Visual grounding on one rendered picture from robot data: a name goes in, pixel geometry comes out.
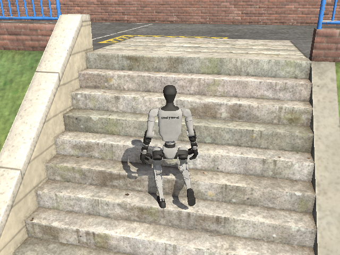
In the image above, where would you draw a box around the robot head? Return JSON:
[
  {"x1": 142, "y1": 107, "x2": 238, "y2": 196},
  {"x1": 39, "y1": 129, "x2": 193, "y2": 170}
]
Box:
[{"x1": 161, "y1": 85, "x2": 179, "y2": 111}]

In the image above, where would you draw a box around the robot left hand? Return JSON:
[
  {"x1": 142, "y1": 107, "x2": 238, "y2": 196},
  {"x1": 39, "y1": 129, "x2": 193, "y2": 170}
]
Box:
[{"x1": 140, "y1": 153, "x2": 152, "y2": 165}]

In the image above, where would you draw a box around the robot right forearm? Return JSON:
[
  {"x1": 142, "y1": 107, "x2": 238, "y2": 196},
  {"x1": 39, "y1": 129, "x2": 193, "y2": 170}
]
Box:
[{"x1": 189, "y1": 129, "x2": 198, "y2": 150}]

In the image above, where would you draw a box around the robot right upper arm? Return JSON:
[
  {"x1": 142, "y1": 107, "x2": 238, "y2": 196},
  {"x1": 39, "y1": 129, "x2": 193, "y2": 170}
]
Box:
[{"x1": 181, "y1": 107, "x2": 194, "y2": 137}]

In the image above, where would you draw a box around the robot left forearm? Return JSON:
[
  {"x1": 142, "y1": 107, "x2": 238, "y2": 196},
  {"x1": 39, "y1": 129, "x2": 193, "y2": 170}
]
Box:
[{"x1": 141, "y1": 130, "x2": 151, "y2": 154}]

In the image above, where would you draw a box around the robot torso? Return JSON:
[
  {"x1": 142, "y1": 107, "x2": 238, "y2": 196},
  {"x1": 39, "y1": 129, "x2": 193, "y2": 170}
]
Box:
[{"x1": 158, "y1": 106, "x2": 183, "y2": 159}]

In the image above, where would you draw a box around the robot left upper arm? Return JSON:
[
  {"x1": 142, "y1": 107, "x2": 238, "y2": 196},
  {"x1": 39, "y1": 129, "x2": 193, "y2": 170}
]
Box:
[{"x1": 146, "y1": 108, "x2": 159, "y2": 138}]

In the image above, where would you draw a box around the robot right hand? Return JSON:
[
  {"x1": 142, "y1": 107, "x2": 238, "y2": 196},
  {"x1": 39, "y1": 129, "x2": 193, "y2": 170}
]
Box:
[{"x1": 188, "y1": 148, "x2": 198, "y2": 160}]

